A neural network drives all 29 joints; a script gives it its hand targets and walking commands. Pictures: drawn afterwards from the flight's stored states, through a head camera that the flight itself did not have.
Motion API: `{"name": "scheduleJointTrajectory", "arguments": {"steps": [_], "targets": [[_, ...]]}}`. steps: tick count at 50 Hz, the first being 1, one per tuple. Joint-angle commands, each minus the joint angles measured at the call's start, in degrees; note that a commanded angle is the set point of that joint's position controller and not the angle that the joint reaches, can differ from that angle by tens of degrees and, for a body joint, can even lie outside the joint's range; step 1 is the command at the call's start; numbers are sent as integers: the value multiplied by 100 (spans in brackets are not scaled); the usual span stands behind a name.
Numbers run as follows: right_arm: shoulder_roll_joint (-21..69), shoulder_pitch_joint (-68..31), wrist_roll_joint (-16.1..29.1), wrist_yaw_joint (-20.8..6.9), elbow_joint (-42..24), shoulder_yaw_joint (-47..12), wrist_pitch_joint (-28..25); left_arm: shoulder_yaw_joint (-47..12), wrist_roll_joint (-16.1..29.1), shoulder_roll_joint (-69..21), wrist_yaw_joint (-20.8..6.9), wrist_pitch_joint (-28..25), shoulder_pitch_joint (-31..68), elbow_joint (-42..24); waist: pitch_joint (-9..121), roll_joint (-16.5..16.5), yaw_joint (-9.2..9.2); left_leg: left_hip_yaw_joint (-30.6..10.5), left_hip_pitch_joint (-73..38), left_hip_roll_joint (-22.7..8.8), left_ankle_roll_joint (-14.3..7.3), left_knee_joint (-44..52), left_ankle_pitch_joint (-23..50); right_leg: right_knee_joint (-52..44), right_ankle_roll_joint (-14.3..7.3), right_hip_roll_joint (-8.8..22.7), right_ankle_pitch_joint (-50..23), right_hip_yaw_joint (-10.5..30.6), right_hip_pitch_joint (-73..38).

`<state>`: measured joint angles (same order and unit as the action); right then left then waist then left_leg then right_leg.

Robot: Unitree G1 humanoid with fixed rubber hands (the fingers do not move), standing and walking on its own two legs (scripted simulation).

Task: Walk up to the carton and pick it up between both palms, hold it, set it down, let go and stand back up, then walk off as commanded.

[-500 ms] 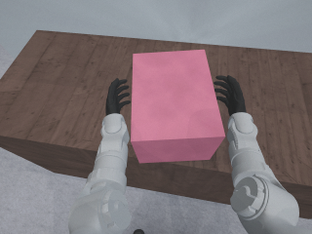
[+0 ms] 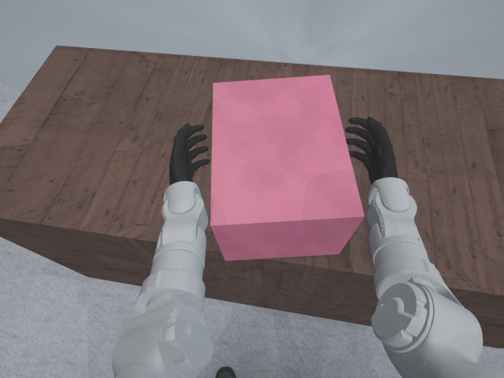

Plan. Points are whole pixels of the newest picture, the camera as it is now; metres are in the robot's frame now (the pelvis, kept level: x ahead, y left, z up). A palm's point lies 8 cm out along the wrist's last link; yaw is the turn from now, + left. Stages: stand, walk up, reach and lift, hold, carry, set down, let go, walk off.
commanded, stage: set down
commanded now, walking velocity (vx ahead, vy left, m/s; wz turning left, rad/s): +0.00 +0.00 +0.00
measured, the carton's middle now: (276, 169) +0.50 +0.01 -0.05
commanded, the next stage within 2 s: none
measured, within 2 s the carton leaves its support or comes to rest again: neither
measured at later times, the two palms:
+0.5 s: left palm (183, 176) +0.43 +0.16 +0.03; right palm (380, 169) +0.46 -0.15 +0.03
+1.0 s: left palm (189, 188) +0.44 +0.16 -0.02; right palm (375, 171) +0.49 -0.16 -0.02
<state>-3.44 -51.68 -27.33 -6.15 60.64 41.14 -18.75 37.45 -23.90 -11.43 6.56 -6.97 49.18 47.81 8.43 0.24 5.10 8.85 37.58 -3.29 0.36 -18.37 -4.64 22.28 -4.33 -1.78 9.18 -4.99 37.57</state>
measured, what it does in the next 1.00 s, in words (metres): stands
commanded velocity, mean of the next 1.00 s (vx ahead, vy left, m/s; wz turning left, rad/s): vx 0.00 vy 0.00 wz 0.00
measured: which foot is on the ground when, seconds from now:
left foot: down 0.00-1.00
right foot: down 0.00-1.00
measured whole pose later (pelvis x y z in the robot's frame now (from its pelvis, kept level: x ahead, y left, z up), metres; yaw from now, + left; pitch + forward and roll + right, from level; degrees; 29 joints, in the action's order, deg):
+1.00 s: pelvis -0.02 +0.00 -0.03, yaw -1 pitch +38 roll -1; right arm -18.9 -63.8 6.3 -1.8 79.4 7.6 -19.0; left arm 11.7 -0.2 1.0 12.0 -16.1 58.6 69.6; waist 16.2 -0.8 7.6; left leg 6.6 60.9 -5.3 0.1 -30.1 -6.5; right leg 29.0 -4.7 -3.0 8.5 -6.2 58.3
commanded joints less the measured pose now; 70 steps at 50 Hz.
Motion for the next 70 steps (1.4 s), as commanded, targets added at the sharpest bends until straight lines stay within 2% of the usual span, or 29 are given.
{"name": "scheduleJointTrajectory", "arguments": {"steps": [1,5,11,13,17,19,21,22,24,28,30,32,33,38,39,41,42,43,46,49,54,55,56,58,59,63,66,68,70], "targets": [[2141,-2333,-546,-691,302,-1314,-35,-1273,-208,-1927,-437,-45,1972,349,3479,823,100,-163,-1701,42,-376,-161,879,224,783,408,-2981,140,-2366],[2035,-2296,-484,-705,379,-1273,-16,-1338,-170,-1934,-446,-70,2044,268,3527,774,-5,-205,-1671,15,-342,-185,969,203,746,430,-2950,158,-2317],[2130,-2114,-404,-707,447,-1360,5,-1263,-248,-1900,-381,-37,1865,265,3432,657,86,-183,-1954,16,-345,-335,1252,219,701,325,-2919,95,-2049],[2141,-2282,-415,-726,379,-1313,32,-1344,-245,-1998,-431,2,1934,291,3393,562,-31,-212,-1892,5,-333,-271,999,194,695,363,-2739,136,-2050],[1989,-2101,-398,-737,539,-1335,71,-1284,-207,-1808,-345,-21,1833,244,3385,580,122,-214,-2086,-21,-321,-356,1154,147,603,279,-2408,147,-1680],[1463,-2040,-321,-636,563,-1173,65,-1243,-213,-1490,-287,-20,1767,222,3459,536,43,-226,-2135,6,-271,-351,1374,138,596,288,-2707,115,-1855],[1077,-2188,-90,-625,435,-1287,35,-1198,-125,-1148,-196,-51,1793,226,3711,541,164,-225,-2108,-11,-262,-448,1608,206,615,232,-2879,220,-1826],[742,-2114,-17,-546,571,-1179,65,-1214,-74,-858,-135,-46,1861,205,3747,444,83,-228,-2173,6,-218,-458,1671,211,565,188,-2840,161,-1768],[367,-2180,204,-394,422,-1269,112,-1122,32,-461,-36,-62,1836,156,3712,648,124,-242,-2098,24,-264,-486,1830,211,578,193,-3116,273,-1937],[-823,-2471,1052,-80,394,-1630,100,-1535,663,440,364,-238,2182,-15,4212,573,125,-268,-1729,6,-189,-545,1684,257,499,112,-2936,298,-1851],[-1238,-2723,1826,90,274,-2256,98,-1974,1179,913,451,-326,2189,151,4643,619,159,-336,-1362,87,-158,-717,1760,435,515,184,-3491,521,-2204],[-704,-2868,2038,111,515,-2529,149,-2266,1395,478,426,-447,2421,540,4629,703,52,-394,-946,83,-191,-753,1560,494,549,188,-3519,535,-2079],[-1315,-2980,2231,219,330,-2525,80,-2284,1586,1008,513,-517,2551,683,4995,712,9,-385,-834,106,-160,-828,1459,591,583,189,-3610,570,-2184],[-1727,-3534,2844,376,785,-2931,91,-2491,1886,1316,606,-772,3104,1310,5578,577,172,-337,-381,82,-79,-1117,1287,824,528,151,-3217,558,-1882],[-1891,-3406,3071,381,677,-3067,43,-2596,2008,1350,607,-814,3014,1075,5833,569,64,-355,-508,71,-59,-1212,1631,918,535,131,-3659,545,-2037],[-2093,-3502,3118,433,1004,-3132,-57,-2564,2047,1475,588,-914,3036,1473,6005,512,139,-366,-437,90,20,-1307,1582,974,526,100,-3672,540,-1983],[-2259,-3468,3164,451,1197,-3052,-57,-2596,2056,1512,574,-913,3057,1504,5919,430,-28,-381,-442,76,49,-1300,1521,957,560,116,-3642,473,-1959],[-2306,-3599,3216,461,1202,-3137,-96,-2594,2107,1522,556,-947,3100,1586,6054,548,33,-345,-465,72,52,-1335,1533,979,555,28,-3587,446,-1859],[-2370,-3779,3454,458,976,-3426,-243,-2711,2399,1636,514,-1077,3028,1506,6294,794,48,-301,-66,135,14,-1491,1598,1193,631,65,-4017,459,-2056],[-2699,-3808,3404,482,845,-3255,-440,-2658,2384,1785,539,-1274,3066,1058,6996,645,0,-272,-257,123,114,-1599,2016,1303,671,-3,-4438,380,-2118],[-2745,-3736,3667,316,1088,-3520,-439,-2601,2377,1700,542,-1281,2923,944,6854,741,100,-319,-358,93,143,-1663,1966,1377,645,-50,-4257,461,-1940],[-2857,-3757,3686,272,1151,-3498,-418,-2738,2509,1601,552,-1257,3032,990,6718,796,-8,-319,-293,90,127,-1658,1751,1329,650,-44,-3984,429,-1767],[-2869,-3943,3796,265,974,-3604,-417,-2704,2517,1659,577,-1257,2979,950,6881,912,176,-315,-303,71,137,-1684,1810,1343,656,-107,-3990,393,-1824],[-2804,-3867,3796,181,1304,-3721,-315,-2706,2566,1700,547,-1250,3035,1234,6396,987,170,-280,-126,94,103,-1591,1330,1291,672,-57,-3470,449,-1702],[-2811,-3795,3878,180,863,-3789,-359,-2741,2620,1598,576,-1243,2796,780,6822,990,190,-333,-443,64,136,-1680,1902,1322,656,-148,-3882,399,-1894],[-2974,-4041,3948,109,1007,-3839,-322,-2679,2630,1759,570,-1128,2973,939,6644,1199,212,-384,-203,52,102,-1649,1586,1338,694,-124,-3688,521,-1729],[-3047,-3069,4101,49,813,-4075,-402,-2713,2619,1496,492,-1037,1939,224,6516,1287,58,-390,-317,107,58,-1610,1976,1391,727,-159,-4650,519,-2385],[-3123,-3495,4065,18,1007,-4036,-318,-2572,2545,1719,479,-1004,2272,500,6146,1411,126,-409,46,105,24,-1470,1294,1360,791,-106,-3984,585,-2283],[-3142,-2962,4070,-8,777,-4065,-310,-2626,2534,1671,463,-908,1686,277,5906,1456,75,-444,20,91,-12,-1384,1197,1249,774,-106,-3869,561,-2487]]}}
